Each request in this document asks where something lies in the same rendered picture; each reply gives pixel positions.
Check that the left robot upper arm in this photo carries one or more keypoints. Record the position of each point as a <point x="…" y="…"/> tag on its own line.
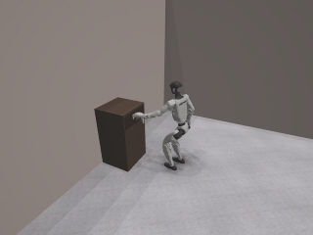
<point x="170" y="104"/>

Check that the right robot upper arm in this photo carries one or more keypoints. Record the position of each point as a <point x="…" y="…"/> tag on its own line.
<point x="189" y="104"/>

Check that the cabinet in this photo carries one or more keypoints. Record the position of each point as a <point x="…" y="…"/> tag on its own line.
<point x="119" y="147"/>

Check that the right robot foot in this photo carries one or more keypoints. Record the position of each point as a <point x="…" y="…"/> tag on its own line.
<point x="176" y="159"/>

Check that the left robot forearm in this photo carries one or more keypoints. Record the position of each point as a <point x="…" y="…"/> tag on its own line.
<point x="150" y="115"/>

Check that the right robot forearm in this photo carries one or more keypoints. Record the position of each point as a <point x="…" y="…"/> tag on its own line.
<point x="189" y="115"/>

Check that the drawer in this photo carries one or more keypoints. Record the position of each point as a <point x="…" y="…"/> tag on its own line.
<point x="129" y="121"/>

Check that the left robot hand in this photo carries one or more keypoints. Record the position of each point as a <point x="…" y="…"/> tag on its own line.
<point x="138" y="115"/>

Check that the robot torso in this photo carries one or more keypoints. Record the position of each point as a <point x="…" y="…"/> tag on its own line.
<point x="179" y="113"/>

